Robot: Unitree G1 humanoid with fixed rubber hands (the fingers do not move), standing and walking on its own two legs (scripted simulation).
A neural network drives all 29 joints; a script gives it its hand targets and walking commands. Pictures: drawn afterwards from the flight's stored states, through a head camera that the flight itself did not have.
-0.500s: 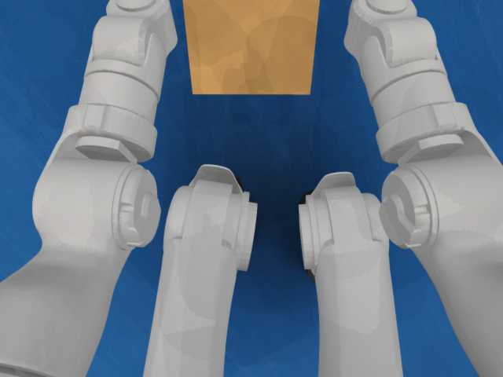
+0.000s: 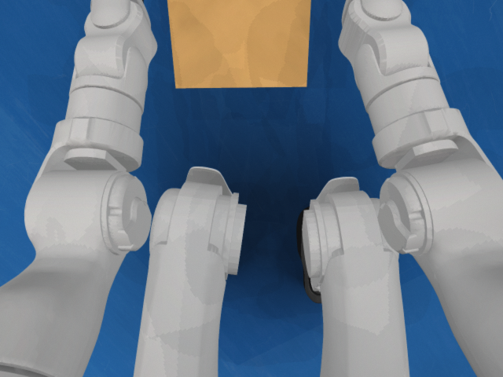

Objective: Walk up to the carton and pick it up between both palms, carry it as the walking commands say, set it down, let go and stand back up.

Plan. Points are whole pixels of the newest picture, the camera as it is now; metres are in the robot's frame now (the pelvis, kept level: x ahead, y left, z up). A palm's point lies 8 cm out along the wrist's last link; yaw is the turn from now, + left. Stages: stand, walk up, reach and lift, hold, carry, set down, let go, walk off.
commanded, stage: set down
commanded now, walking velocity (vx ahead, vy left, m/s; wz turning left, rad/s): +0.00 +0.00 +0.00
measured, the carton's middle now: out of the picture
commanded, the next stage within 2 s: none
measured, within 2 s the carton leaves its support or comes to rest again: neither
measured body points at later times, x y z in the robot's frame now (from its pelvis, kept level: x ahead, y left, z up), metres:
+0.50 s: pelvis +0.00 +0.01 -0.01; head +0.38 +0.02 +0.22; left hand +0.53 +0.20 -0.21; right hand +0.55 -0.07 -0.21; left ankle +0.09 +0.11 -0.32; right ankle +0.07 -0.10 -0.32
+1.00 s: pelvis +0.00 +0.00 -0.01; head +0.38 +0.01 +0.22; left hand +0.53 +0.20 -0.21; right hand +0.56 -0.07 -0.21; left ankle +0.09 +0.11 -0.32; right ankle +0.07 -0.10 -0.32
